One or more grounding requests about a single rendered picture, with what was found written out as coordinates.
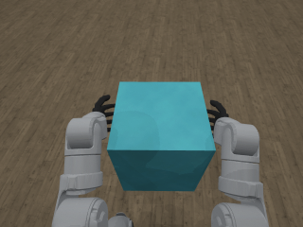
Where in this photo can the robot right upper arm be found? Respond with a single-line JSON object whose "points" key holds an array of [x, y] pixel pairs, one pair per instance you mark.
{"points": [[227, 214]]}

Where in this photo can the left robot hand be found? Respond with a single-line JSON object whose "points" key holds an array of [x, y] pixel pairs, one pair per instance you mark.
{"points": [[101, 109]]}

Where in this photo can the robot left upper arm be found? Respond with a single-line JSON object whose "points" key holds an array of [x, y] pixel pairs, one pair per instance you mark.
{"points": [[82, 212]]}

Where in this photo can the carton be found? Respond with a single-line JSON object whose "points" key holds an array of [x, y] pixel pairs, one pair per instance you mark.
{"points": [[160, 137]]}

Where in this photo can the robot left forearm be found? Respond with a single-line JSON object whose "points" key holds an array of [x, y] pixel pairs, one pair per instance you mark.
{"points": [[82, 149]]}

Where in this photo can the robot right forearm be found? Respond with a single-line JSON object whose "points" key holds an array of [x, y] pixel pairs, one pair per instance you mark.
{"points": [[239, 178]]}

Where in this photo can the right robot hand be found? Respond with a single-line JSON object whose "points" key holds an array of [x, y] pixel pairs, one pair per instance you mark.
{"points": [[221, 113]]}

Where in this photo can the left robot shin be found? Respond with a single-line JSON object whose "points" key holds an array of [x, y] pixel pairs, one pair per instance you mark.
{"points": [[121, 214]]}

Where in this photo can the robot left thigh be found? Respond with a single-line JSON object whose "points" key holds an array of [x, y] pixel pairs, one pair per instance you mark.
{"points": [[120, 221]]}

